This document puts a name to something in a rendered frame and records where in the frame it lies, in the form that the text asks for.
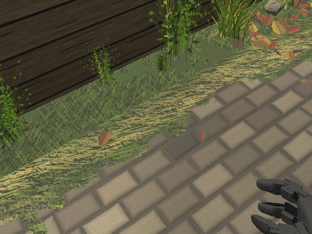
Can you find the robot right hand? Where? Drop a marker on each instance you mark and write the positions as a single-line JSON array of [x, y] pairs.
[[296, 220]]

